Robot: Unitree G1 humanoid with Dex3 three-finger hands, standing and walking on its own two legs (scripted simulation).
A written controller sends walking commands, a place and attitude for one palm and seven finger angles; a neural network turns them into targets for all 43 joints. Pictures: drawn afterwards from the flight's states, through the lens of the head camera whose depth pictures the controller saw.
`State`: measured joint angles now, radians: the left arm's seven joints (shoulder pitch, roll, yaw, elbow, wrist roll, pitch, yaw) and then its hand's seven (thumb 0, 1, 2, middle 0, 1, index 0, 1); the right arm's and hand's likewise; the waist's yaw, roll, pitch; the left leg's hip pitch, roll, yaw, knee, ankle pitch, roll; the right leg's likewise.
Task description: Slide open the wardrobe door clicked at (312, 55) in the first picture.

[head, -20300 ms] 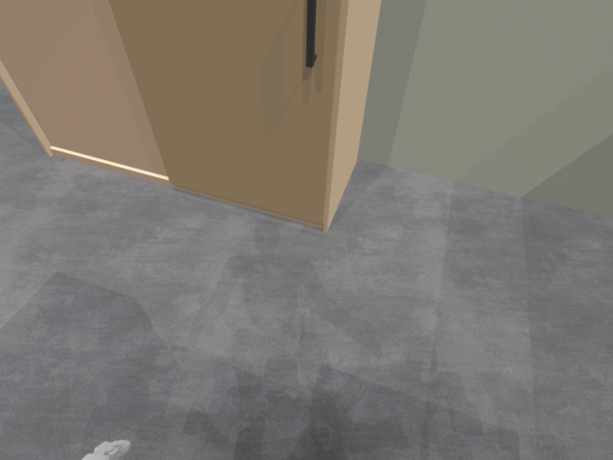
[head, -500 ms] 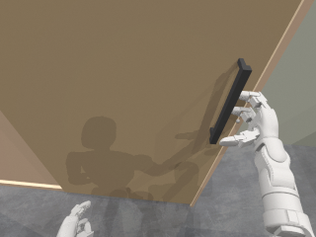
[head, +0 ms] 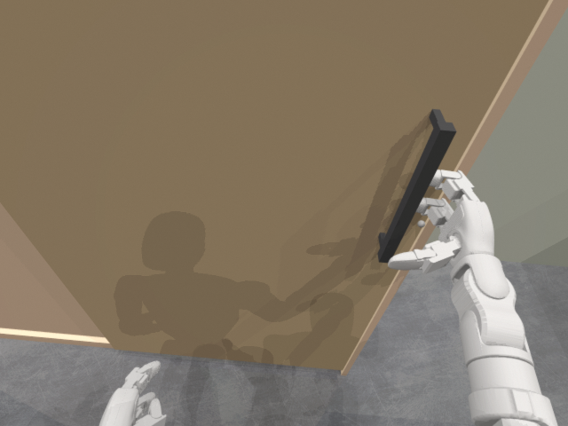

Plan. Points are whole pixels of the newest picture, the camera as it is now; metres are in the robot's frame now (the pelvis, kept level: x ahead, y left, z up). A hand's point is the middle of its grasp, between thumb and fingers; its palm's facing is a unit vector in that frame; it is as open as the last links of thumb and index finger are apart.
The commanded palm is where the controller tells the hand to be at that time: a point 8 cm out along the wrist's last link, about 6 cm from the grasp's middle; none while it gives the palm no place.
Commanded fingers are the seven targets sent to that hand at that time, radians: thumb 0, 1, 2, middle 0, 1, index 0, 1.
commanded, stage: slide the fingers in behind the handle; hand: right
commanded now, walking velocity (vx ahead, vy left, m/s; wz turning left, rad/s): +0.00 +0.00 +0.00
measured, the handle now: (406, 196) +0.43 -0.15 +0.12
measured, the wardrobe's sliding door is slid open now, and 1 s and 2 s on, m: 0.00 0.00 0.00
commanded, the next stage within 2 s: grip the handle and tug to test in 0.64 s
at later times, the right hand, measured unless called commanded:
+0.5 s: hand (409, 222) +0.36 -0.14 +0.13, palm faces +0.03 +1.00 -0.01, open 14.0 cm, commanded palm +0.34 -0.19 +0.13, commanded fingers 0.00 0.50 -0.30 0.30 1.20 0.30 1.20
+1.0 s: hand (411, 223) +0.36 -0.14 +0.13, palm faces +0.05 +1.00 -0.01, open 12.5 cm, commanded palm +0.34 -0.19 +0.13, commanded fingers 0.00 -0.15 -0.58 0.37 1.29 0.37 1.29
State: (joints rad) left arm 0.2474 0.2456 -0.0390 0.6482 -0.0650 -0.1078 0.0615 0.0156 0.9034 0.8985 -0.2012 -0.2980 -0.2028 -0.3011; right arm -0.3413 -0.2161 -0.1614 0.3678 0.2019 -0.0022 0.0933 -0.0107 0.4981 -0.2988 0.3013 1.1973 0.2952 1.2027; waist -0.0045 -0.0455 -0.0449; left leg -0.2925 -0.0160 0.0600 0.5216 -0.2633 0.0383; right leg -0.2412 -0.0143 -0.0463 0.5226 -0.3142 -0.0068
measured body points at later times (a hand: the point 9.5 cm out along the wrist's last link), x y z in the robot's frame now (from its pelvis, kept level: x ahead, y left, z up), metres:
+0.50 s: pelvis -0.01 +0.00 +0.00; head -0.01 +0.01 +0.45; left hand +0.15 +0.23 -0.10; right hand +0.36 -0.20 +0.14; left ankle +0.01 +0.09 -0.73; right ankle -0.03 -0.11 -0.73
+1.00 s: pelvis +0.00 +0.00 +0.00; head +0.00 +0.01 +0.45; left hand +0.15 +0.23 -0.10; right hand +0.36 -0.20 +0.14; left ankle +0.01 +0.09 -0.73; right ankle -0.03 -0.11 -0.73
